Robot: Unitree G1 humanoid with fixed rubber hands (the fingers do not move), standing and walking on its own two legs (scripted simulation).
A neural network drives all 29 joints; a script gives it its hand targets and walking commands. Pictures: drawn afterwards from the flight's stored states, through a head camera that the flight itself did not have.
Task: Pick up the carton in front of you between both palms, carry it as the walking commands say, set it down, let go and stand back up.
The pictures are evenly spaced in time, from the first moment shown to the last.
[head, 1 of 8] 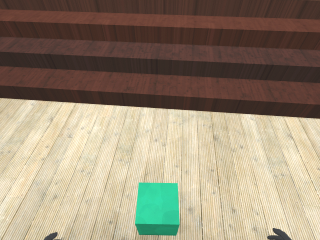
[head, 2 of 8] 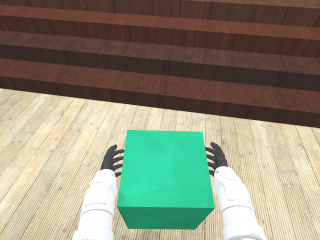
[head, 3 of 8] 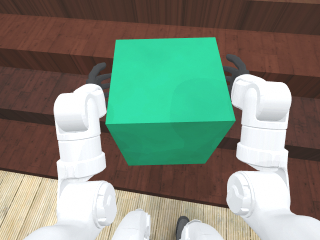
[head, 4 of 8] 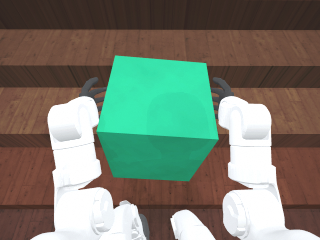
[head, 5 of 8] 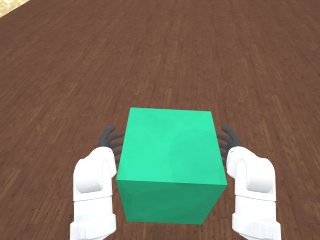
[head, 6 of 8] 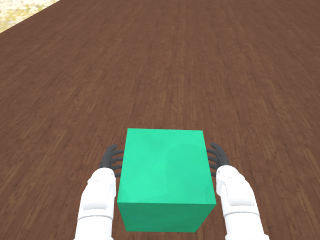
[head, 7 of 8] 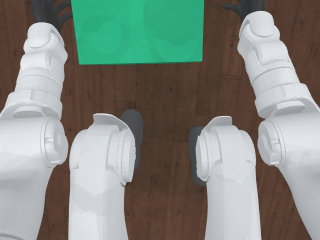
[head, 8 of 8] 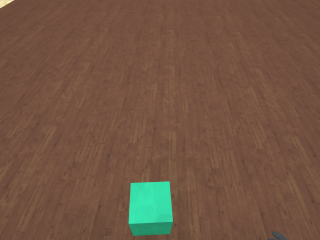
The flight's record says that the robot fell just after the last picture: no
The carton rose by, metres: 2.22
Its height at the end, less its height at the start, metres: +1.46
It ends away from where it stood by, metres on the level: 5.86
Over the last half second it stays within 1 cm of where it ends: yes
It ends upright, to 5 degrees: yes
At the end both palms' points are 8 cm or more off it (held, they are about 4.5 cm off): yes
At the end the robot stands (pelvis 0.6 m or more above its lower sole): yes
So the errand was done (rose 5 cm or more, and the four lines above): yes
